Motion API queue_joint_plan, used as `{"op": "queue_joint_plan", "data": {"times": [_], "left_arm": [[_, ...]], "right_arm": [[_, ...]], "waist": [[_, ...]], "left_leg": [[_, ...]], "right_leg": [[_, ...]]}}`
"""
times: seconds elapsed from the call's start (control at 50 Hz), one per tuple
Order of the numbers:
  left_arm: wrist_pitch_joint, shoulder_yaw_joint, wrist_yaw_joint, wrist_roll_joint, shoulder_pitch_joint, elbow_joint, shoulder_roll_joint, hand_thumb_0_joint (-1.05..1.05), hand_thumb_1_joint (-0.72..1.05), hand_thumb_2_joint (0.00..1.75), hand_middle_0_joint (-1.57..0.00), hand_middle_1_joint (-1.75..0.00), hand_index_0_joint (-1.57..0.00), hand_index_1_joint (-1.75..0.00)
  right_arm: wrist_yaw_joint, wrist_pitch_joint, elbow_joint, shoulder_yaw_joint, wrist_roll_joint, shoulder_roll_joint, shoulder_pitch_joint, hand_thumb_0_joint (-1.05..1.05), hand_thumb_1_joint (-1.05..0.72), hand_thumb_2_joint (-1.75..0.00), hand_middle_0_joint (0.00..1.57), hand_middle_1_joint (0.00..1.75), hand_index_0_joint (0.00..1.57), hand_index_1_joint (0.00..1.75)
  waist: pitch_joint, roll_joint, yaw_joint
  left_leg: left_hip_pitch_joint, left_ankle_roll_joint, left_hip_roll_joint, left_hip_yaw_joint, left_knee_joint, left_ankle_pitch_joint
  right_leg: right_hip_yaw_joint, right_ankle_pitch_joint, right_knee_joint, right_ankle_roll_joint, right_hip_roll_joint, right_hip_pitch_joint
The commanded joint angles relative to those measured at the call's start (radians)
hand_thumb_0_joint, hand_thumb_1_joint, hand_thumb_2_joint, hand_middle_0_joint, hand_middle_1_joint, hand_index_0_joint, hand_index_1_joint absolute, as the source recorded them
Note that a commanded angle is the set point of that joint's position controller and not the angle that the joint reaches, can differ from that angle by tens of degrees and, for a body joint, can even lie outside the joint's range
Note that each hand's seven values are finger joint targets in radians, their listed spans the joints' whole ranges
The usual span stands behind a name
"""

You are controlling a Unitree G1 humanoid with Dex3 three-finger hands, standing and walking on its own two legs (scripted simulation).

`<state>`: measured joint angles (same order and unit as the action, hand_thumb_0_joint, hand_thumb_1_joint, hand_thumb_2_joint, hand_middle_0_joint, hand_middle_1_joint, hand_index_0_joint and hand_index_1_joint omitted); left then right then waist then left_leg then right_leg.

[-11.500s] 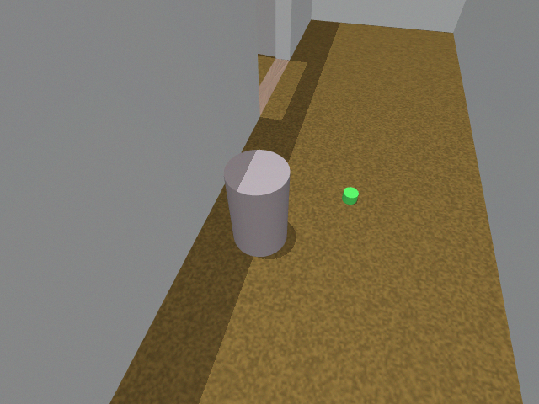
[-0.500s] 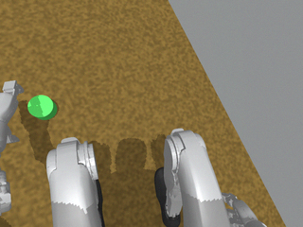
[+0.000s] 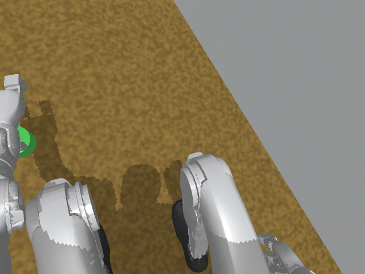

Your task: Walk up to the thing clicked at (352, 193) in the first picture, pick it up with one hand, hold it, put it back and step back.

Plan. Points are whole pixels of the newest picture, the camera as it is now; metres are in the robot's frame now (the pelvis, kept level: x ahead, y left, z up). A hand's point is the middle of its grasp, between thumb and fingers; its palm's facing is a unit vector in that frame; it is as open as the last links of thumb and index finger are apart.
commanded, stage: approach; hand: left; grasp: from above
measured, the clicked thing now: (16, 141) +0.43 +0.33 -0.28
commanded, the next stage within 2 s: close in in 0.06 s
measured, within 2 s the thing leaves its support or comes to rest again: neither
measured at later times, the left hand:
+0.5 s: hand out of the picture +0.40 +0.33 -0.20, palm faces -0.47 -0.15 -0.87, open 14.0 cm
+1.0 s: hand (14, 141) +0.43 +0.32 -0.24, palm faces -0.46 -0.18 -0.87, open 14.1 cm
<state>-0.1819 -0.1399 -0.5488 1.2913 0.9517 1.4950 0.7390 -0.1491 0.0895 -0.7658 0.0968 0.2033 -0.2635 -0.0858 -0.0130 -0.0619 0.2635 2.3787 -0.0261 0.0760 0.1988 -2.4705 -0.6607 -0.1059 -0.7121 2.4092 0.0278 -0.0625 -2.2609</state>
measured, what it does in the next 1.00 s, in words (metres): stands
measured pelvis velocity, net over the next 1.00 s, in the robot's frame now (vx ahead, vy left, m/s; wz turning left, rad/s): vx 0.00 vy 0.00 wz -0.05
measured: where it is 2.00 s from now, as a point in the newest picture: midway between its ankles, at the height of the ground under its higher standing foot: (149, 259)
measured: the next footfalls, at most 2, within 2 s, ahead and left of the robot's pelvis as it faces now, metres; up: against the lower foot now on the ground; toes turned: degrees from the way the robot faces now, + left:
none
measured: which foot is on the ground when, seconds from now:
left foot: down 0.00-1.00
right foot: down 0.00-1.00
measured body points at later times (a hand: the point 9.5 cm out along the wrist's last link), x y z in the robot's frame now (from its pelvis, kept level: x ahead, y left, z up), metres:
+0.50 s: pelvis +0.00 +0.00 +0.00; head +0.24 +0.11 +0.36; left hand +0.42 +0.34 -0.15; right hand +0.08 -0.27 -0.09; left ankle +0.08 +0.14 -0.28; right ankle +0.09 -0.12 -0.27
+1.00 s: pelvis +0.00 +0.00 -0.01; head +0.26 +0.10 +0.34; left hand +0.45 +0.32 -0.19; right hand +0.06 -0.24 -0.10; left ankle +0.08 +0.14 -0.27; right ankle +0.09 -0.12 -0.27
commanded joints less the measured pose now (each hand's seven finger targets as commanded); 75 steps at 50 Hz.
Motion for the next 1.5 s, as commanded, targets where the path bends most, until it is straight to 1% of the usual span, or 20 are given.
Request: {"op": "queue_joint_plan", "data": {"times": [0.0,0.14,0.22,0.38,0.54,0.68,0.8,0.82,0.84,0.88,0.94,1.0,1.02,1.06,1.08,1.28,1.32,1.38,1.44,1.48], "left_arm": [[0.089,-0.027,0.005,-0.049,0.255,-0.104,0.317,0.0,-0.55,0.98,-0.06,-1.06,-0.07,-1.05],[0.086,-0.013,0.176,-0.155,0.127,-0.069,0.334,0.0,-0.52,0.93,-0.06,-1.09,-0.09,-1.05],[-0.011,0.003,0.229,-0.155,0.186,-0.146,0.341,0.0,-0.51,0.92,-0.06,-1.08,-0.09,-1.04],[-0.184,0.013,0.09,-0.055,0.233,-0.159,0.316,0.0,-0.5,0.93,-0.06,-1.05,-0.09,-1.02],[-0.119,-0.026,-0.092,0.044,0.274,-0.024,0.36,0.0,-0.56,1.01,-0.06,-0.97,-0.05,-0.98],[-0.024,-0.019,-0.121,0.005,0.277,0.054,0.371,0.0,-0.52,0.97,-0.06,-0.99,-0.06,-0.99],[-0.004,-0.022,-0.07,-0.072,0.224,0.064,0.377,0.0,-0.51,0.94,-0.05,-1.01,-0.07,-1.0],[-0.004,-0.059,-0.067,-0.078,0.19,0.074,0.413,0.0,-0.51,0.94,-0.06,-1.02,-0.07,-1.0],[-0.007,-0.011,-0.05,-0.074,0.198,0.074,0.37,0.0,-0.5,0.93,-0.06,-1.02,-0.07,-1.0],[-0.022,-0.028,-0.044,-0.092,0.199,0.081,0.393,0.0,-0.51,0.94,-0.06,-1.02,-0.07,-1.0],[-0.05,-0.072,-0.043,-0.089,0.174,0.054,0.451,0.0,-0.52,0.95,-0.06,-1.0,-0.06,-0.99],[-0.078,-0.037,-0.044,-0.075,0.173,0.049,0.414,0.0,-0.53,0.97,-0.06,-0.99,-0.06,-0.99],[-0.087,-0.085,-0.057,-0.078,0.162,0.037,0.46,0.0,-0.52,0.96,-0.06,-0.99,-0.06,-0.98],[-0.098,-0.038,-0.062,-0.066,0.171,0.044,0.41,0.0,-0.54,0.97,-0.06,-0.98,-0.06,-0.98],[-0.103,-0.085,-0.078,-0.063,0.16,0.046,0.467,0.0,-0.53,0.97,-0.06,-0.98,-0.06,-0.98],[-0.085,-0.016,-0.129,-0.032,0.168,0.084,0.412,0.0,-0.51,0.96,-0.07,-0.99,-0.06,-0.98],[-0.079,-0.046,-0.142,-0.041,0.175,0.055,0.436,0.0,-0.52,0.98,-0.07,-0.98,-0.06,-0.98],[-0.066,0.01,-0.145,-0.039,0.199,0.084,0.386,0.0,-0.52,0.96,-0.06,-0.99,-0.06,-0.99],[-0.058,-0.024,-0.16,-0.049,0.173,0.092,0.407,0.0,-0.5,0.94,-0.06,-1.0,-0.07,-0.99],[-0.047,0.005,-0.156,-0.045,0.19,0.115,0.393,0.0,-0.49,0.93,-0.06,-1.01,-0.07,-1.0]], "right_arm": [[0.007,-0.001,0.026,-0.069,-0.022,-0.255,-0.177,0.0,-0.91,-0.9,0.2,0.3,0.2,0.3],[0.006,-0.023,0.044,-0.052,-0.043,-0.238,-0.198,0.0,-0.9,-0.9,0.2,0.3,0.2,0.3],[0.009,-0.035,0.046,-0.046,-0.042,-0.25,-0.212,0.0,-0.9,-0.89,0.2,0.3,0.2,0.3],[0.019,-0.029,0.028,-0.035,-0.014,-0.273,-0.201,0.0,-0.89,-0.89,0.2,0.3,0.2,0.3],[-0.006,0.023,0.008,-0.017,0.043,-0.298,-0.159,0.0,-0.89,-0.9,0.2,0.3,0.2,0.3],[-0.035,0.068,0.012,0.004,0.065,-0.306,-0.134,0.0,-0.89,-0.9,0.2,0.3,0.2,0.3],[-0.044,0.091,0.042,0.027,0.063,-0.295,-0.117,0.0,-0.89,-0.9,0.2,0.3,0.2,0.3],[-0.041,0.089,0.029,0.026,0.065,-0.309,-0.137,0.0,-0.89,-0.9,0.2,0.3,0.2,0.3],[-0.044,0.092,0.043,0.033,0.065,-0.295,-0.13,0.0,-0.89,-0.9,0.2,0.3,0.2,0.3],[-0.044,0.092,0.039,0.04,0.065,-0.297,-0.127,0.0,-0.89,-0.9,0.2,0.3,0.2,0.3],[-0.045,0.091,0.033,0.045,0.067,-0.316,-0.149,0.0,-0.89,-0.9,0.2,0.3,0.2,0.3],[-0.05,0.093,0.049,0.054,0.069,-0.312,-0.133,0.0,-0.89,-0.9,0.2,0.3,0.2,0.3],[-0.048,0.089,0.035,0.054,0.07,-0.325,-0.147,0.0,-0.89,-0.9,0.2,0.3,0.2,0.3],[-0.055,0.097,0.051,0.061,0.076,-0.317,-0.128,0.0,-0.89,-0.9,0.2,0.3,0.2,0.3],[-0.053,0.093,0.032,0.061,0.08,-0.334,-0.149,0.0,-0.89,-0.9,0.2,0.3,0.2,0.3],[-0.078,0.128,0.031,0.061,0.092,-0.347,-0.117,0.0,-0.89,-0.9,0.2,0.3,0.2,0.3],[-0.077,0.129,0.027,0.057,0.094,-0.356,-0.109,0.0,-0.89,-0.9,0.2,0.3,0.2,0.3],[-0.089,0.145,0.022,0.065,0.096,-0.351,-0.095,0.0,-0.89,-0.9,0.2,0.3,0.2,0.3],[-0.088,0.148,0.03,0.065,0.091,-0.351,-0.079,0.0,-0.89,-0.9,0.2,0.3,0.2,0.3],[-0.094,0.154,0.035,0.069,0.095,-0.353,-0.069,0.0,-0.89,-0.9,0.2,0.3,0.2,0.3]], "waist": [[-0.692,0.372,-0.056],[-0.641,0.166,-0.063],[-0.608,0.181,-0.035],[-0.578,0.356,-0.007],[-0.558,0.469,0.016],[-0.532,0.425,0.038],[-0.554,0.345,0.027],[-0.574,0.341,0.027],[-0.563,0.348,0.034],[-0.555,0.339,0.039],[-0.548,0.347,0.035],[-0.542,0.362,0.044],[-0.544,0.368,0.037],[-0.529,0.367,0.044],[-0.53,0.364,0.046],[-0.476,0.407,0.058],[-0.497,0.411,0.046],[-0.457,0.41,0.067],[-0.486,0.424,0.046],[-0.45,0.406,0.068]], "left_leg": [[-0.531,0.055,-0.025,-0.144,0.223,0.164],[-0.37,0.084,-0.03,-0.141,0.21,0.164],[-0.379,0.073,-0.026,-0.119,0.208,0.132],[-0.561,0.034,-0.02,-0.086,0.219,0.126],[-0.621,0.017,-0.015,-0.082,0.208,0.151],[-0.52,0.032,-0.014,-0.092,0.179,0.112],[-0.474,0.049,-0.009,-0.083,0.147,0.136],[-0.486,0.049,-0.01,-0.082,0.148,0.165],[-0.486,0.048,-0.01,-0.082,0.143,0.174],[-0.479,0.049,-0.008,-0.074,0.139,0.166],[-0.485,0.046,-0.007,-0.069,0.146,0.17],[-0.499,0.042,-0.003,-0.066,0.139,0.18],[-0.496,0.04,-0.002,-0.061,0.148,0.174],[-0.494,0.04,0.0,-0.063,0.135,0.174],[-0.491,0.041,-0.001,-0.061,0.135,0.172],[-0.51,0.028,0.002,-0.051,0.144,0.139],[-0.52,0.027,0.003,-0.046,0.153,0.14],[-0.515,0.026,0.004,-0.046,0.145,0.138],[-0.531,0.025,0.005,-0.044,0.158,0.148],[-0.501,0.027,0.005,-0.043,0.148,0.121]], "right_leg": [[-0.065,0.27,-0.27,-0.055,-0.028,0.321],[-0.034,0.268,-0.315,-0.029,-0.034,0.501],[-0.043,0.226,-0.305,-0.039,-0.038,0.467],[-0.114,0.207,-0.256,-0.056,-0.038,0.302],[-0.142,0.231,-0.191,-0.063,-0.032,0.218],[-0.131,0.223,-0.209,-0.053,-0.041,0.256],[-0.118,0.251,-0.224,-0.041,-0.047,0.342],[-0.124,0.278,-0.222,-0.039,-0.047,0.371],[-0.118,0.292,-0.21,-0.04,-0.048,0.37],[-0.128,0.289,-0.216,-0.038,-0.05,0.372],[-0.138,0.288,-0.212,-0.039,-0.051,0.389],[-0.139,0.303,-0.203,-0.04,-0.057,0.394],[-0.149,0.293,-0.207,-0.04,-0.057,0.393],[-0.142,0.3,-0.206,-0.039,-0.061,0.39],[-0.15,0.299,-0.212,-0.036,-0.06,0.392],[-0.173,0.262,-0.187,-0.044,-0.061,0.327],[-0.175,0.258,-0.201,-0.044,-0.064,0.338],[-0.178,0.265,-0.189,-0.043,-0.064,0.313],[-0.178,0.269,-0.194,-0.046,-0.065,0.327],[-0.176,0.251,-0.19,-0.045,-0.065,0.32]]}}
